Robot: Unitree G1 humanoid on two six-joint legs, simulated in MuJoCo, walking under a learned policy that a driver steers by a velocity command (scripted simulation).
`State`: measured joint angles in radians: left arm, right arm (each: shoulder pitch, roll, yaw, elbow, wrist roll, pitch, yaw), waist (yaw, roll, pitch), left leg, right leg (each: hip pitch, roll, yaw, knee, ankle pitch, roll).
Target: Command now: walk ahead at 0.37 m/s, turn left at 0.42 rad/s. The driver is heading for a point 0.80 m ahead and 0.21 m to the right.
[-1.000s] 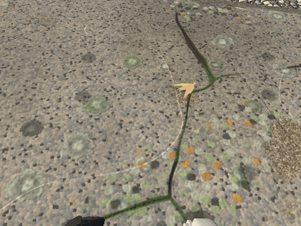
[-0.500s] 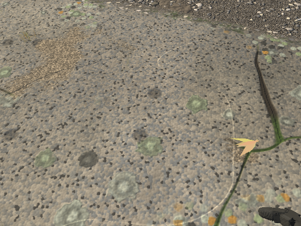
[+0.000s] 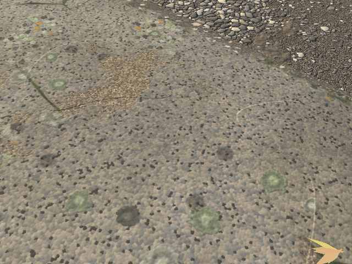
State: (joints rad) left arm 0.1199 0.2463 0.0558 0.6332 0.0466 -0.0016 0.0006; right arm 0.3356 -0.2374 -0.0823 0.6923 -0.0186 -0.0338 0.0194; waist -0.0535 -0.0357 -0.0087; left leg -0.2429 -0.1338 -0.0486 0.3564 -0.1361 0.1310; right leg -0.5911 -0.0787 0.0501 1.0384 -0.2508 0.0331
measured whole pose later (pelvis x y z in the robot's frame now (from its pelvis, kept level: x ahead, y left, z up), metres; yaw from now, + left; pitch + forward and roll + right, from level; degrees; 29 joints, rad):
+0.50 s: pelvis +0.24 -0.10 +0.00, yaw -8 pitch +2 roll +0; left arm 0.33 0.25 0.06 0.72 0.01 -0.05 -0.02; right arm 0.28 -0.26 -0.04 0.73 -0.05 -0.07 0.02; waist 0.00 0.04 -0.01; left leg -0.44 0.01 -0.01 1.12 -0.30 0.01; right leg -0.26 0.10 -0.01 0.44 -0.22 -0.10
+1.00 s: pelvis +0.53 -0.15 -0.01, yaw -24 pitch +1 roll +0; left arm 0.33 0.30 0.06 0.78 0.03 -0.03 -0.02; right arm 0.20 -0.26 -0.03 0.72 -0.03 -0.07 -0.01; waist 0.03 -0.03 0.03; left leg -0.33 -0.04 0.05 0.48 -0.17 0.06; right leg -0.37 0.07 0.07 1.15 -0.36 -0.06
